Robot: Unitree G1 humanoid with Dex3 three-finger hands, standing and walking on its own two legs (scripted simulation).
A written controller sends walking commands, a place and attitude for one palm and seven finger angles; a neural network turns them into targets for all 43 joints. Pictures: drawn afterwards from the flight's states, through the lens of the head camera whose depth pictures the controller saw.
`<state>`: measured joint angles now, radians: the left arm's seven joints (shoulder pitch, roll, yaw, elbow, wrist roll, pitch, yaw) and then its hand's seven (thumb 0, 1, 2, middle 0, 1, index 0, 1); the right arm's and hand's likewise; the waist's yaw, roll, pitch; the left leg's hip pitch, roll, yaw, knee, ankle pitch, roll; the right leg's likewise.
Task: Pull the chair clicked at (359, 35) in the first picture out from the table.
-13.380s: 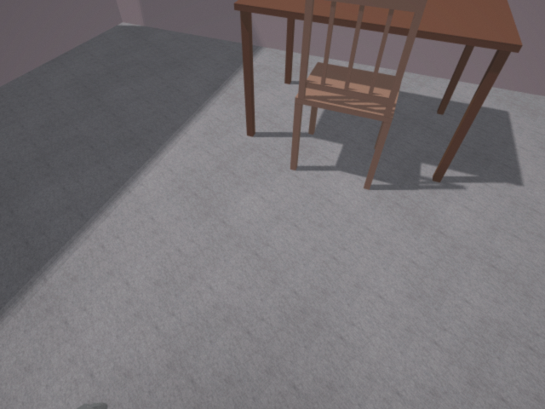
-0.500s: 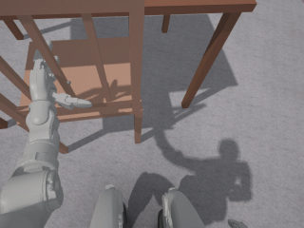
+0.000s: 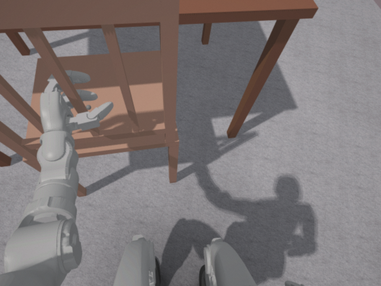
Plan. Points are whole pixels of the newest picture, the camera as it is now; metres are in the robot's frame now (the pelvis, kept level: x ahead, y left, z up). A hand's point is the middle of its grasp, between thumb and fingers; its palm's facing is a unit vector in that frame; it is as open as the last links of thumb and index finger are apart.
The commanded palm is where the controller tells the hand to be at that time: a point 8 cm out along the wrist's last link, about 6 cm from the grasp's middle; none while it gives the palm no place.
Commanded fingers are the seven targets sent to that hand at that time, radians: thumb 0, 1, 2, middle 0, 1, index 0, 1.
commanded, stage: hook a spindle and tug to test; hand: left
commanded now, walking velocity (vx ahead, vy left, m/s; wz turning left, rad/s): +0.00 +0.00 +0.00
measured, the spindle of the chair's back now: (72, 95) +0.50 +0.22 +0.05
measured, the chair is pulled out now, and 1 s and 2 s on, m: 0.00 0.04 0.19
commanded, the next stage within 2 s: step backward, pulling the chair out in 0.80 s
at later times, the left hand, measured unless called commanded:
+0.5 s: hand (90, 113) +0.46 +0.18 +0.04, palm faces +0.14 -0.99 -0.05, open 5.1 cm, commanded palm +0.41 +0.22 +0.03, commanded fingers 0.00 0.90 0.90 -0.50 -1.45 -0.50 -1.45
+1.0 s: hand (90, 124) +0.43 +0.18 +0.04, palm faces +0.15 -0.98 -0.15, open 5.0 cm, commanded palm +0.39 +0.22 +0.03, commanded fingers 0.00 0.90 0.90 -0.50 -1.45 -0.50 -1.45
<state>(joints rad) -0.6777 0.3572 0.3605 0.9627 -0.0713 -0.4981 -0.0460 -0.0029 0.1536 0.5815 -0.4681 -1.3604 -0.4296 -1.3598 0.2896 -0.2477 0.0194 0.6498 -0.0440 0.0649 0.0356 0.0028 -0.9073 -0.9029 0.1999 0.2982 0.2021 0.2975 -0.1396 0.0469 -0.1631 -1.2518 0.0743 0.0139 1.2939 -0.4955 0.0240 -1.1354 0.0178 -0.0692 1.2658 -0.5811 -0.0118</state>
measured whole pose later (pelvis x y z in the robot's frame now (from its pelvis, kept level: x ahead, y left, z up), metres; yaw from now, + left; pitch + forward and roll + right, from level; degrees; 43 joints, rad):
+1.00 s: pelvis +0.01 +0.00 +0.03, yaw +1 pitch +18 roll -2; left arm -0.47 0.28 0.23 0.71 -0.05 -0.30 0.04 0.00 0.78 0.82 -0.47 -1.38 -0.42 -1.45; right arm 0.23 -0.22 0.01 0.60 0.03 0.10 -0.02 0.00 -0.91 -0.90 0.20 0.30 0.20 0.30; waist -0.09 0.03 -0.06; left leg -0.99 0.06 0.03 1.15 -0.47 0.02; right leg -0.89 0.01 -0.05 1.13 -0.56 -0.01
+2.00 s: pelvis -0.07 -0.02 +0.10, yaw +2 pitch +0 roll -1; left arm -0.50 0.19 0.01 1.05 -0.05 -0.23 0.09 0.01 0.74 0.83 -0.31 -1.13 -0.50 -1.45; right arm 0.19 -0.24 0.03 0.74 0.05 -0.04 -0.14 0.01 -0.91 -0.90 0.20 0.30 0.20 0.30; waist -0.05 0.03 0.16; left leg -0.49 0.04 0.04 0.59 -0.11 0.01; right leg -0.42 0.01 -0.06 0.64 -0.22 -0.02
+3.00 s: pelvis -0.17 -0.04 +0.10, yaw +6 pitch +1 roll +0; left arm -0.56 0.23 0.05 1.06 -0.05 -0.20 0.09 0.03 0.71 0.84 -0.34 -1.20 -0.50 -1.45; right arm 0.18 -0.23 0.01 0.78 0.06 -0.04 -0.12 0.01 -0.90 -0.90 0.20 0.30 0.20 0.30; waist -0.06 0.02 0.18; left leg -0.50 0.02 -0.06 0.70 -0.29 -0.04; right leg -0.48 -0.01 -0.05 0.63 -0.17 -0.02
